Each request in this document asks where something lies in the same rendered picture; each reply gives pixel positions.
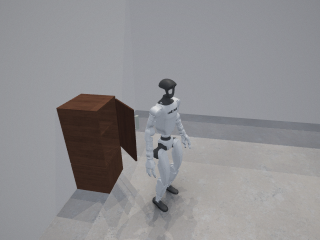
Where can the robot right forearm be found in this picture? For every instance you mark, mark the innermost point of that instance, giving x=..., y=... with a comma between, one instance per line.
x=149, y=145

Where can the robot left upper arm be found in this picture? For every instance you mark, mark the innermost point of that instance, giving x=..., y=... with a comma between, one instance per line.
x=178, y=103

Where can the robot left hand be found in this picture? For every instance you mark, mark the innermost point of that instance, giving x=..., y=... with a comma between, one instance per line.
x=185, y=138

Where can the right robot thigh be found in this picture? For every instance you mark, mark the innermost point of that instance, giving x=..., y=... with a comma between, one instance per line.
x=163, y=164

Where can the handle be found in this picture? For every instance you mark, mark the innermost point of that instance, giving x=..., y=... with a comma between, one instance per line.
x=137, y=122

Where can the cupboard door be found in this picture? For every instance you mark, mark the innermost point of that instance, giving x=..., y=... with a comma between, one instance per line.
x=126, y=128

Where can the robot right hand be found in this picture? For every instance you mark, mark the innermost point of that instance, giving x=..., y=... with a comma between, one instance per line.
x=150, y=164

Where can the robot left forearm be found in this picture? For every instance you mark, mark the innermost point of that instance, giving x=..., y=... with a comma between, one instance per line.
x=180, y=127

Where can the robot right upper arm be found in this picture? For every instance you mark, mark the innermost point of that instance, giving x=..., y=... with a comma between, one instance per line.
x=154, y=113

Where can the robot head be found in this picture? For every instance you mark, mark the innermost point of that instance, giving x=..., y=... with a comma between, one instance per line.
x=167, y=84

